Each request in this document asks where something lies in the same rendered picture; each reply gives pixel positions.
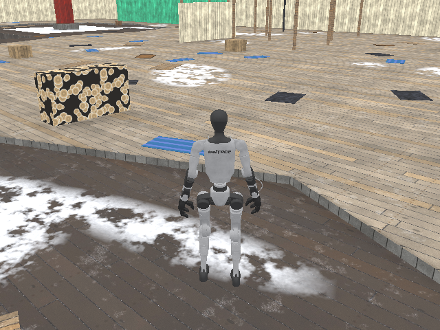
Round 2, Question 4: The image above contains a robot left upper arm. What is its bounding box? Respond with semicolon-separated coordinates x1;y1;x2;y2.
187;140;205;179

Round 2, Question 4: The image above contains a right robot thigh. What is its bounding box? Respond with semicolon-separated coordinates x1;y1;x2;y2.
230;192;243;242

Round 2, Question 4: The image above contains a robot right shin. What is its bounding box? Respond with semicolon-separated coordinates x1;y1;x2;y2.
231;230;241;277

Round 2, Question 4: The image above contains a left robot hand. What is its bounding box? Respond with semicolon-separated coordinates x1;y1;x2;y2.
178;199;194;218

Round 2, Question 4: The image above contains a right robot hand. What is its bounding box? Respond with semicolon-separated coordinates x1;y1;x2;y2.
245;196;261;214

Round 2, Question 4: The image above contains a left robot forearm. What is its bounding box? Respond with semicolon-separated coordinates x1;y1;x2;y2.
180;168;194;201

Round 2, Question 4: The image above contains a robot right upper arm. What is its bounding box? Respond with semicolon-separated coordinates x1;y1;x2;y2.
234;139;252;177

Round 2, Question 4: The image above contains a right robot forearm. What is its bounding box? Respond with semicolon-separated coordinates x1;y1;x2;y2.
245;167;259;198

